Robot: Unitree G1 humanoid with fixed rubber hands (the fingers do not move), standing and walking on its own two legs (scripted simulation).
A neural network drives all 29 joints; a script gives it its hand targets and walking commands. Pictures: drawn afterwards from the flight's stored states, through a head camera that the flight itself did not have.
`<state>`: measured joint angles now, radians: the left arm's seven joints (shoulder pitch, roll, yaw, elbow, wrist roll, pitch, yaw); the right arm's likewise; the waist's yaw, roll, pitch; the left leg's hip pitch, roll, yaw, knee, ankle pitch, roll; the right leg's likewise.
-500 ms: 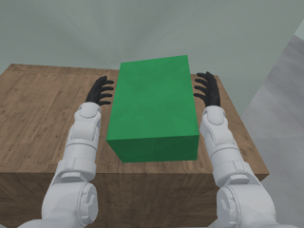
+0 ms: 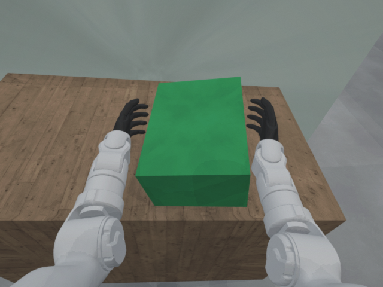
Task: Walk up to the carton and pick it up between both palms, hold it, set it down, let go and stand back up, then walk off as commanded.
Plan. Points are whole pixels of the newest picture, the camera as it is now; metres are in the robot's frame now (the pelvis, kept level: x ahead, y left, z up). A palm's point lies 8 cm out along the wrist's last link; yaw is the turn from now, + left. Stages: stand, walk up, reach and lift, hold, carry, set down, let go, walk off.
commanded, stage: set down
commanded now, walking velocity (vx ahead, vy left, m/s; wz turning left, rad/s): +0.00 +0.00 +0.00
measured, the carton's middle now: (198, 139) +0.45 +0.00 +0.05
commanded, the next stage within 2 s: none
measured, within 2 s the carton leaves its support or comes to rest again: neither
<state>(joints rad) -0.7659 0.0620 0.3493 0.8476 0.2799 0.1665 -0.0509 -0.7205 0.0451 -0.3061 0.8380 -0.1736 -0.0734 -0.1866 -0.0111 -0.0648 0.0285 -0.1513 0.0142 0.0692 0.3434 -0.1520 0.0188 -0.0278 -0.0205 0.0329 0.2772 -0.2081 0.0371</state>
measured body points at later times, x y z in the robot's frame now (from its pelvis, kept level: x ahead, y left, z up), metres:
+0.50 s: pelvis +0.00 +0.00 +0.00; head +0.00 +0.03 +0.45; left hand +0.42 +0.18 +0.09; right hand +0.40 -0.14 +0.11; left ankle +0.02 +0.10 -0.75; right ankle -0.03 -0.14 -0.75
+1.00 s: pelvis +0.01 +0.00 +0.00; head +0.02 +0.03 +0.45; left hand +0.43 +0.18 +0.07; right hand +0.40 -0.14 +0.09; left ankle +0.02 +0.10 -0.75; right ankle -0.03 -0.14 -0.75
